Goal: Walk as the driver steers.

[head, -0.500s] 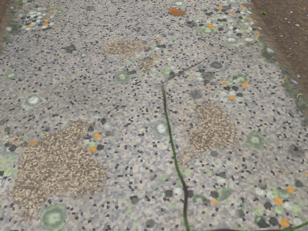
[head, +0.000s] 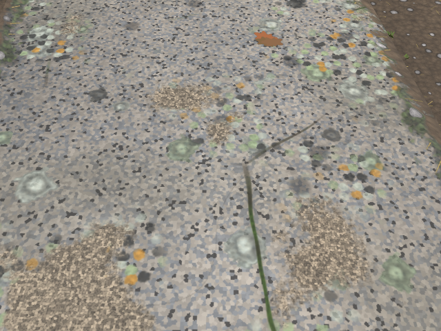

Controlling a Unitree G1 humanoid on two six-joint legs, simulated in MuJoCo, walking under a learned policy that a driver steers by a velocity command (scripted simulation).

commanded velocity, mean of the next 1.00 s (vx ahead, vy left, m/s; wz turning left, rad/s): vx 0.50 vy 0.00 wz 0.00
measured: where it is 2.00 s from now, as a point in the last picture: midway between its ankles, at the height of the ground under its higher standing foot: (241, 168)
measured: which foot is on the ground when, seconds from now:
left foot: down 0.00-0.46, up 0.48-0.98, down 1.00-1.00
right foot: up 0.00-0.42, down 0.44-1.00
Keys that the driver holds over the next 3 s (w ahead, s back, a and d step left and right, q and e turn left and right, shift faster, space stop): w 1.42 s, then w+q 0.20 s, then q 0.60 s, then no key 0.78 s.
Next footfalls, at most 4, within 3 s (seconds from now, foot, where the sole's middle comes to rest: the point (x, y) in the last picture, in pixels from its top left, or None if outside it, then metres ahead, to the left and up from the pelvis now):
0.44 right None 0.42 -0.15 -0.77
1.00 left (203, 246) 0.73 0.09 -0.77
1.54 right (273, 176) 1.03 -0.16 -0.77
2.02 left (208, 147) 1.17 0.09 -0.77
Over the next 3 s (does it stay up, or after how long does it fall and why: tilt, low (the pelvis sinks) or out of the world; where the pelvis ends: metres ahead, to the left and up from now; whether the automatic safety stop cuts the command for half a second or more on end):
stays up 1.12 -0.03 0.00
